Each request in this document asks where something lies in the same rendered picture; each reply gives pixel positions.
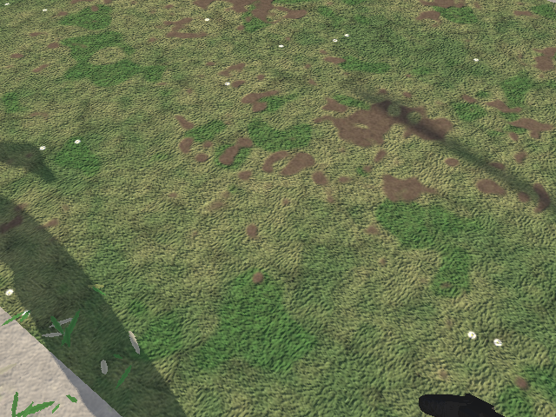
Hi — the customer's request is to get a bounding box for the right robot hand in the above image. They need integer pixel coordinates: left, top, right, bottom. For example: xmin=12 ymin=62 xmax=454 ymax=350
xmin=419 ymin=394 xmax=505 ymax=417

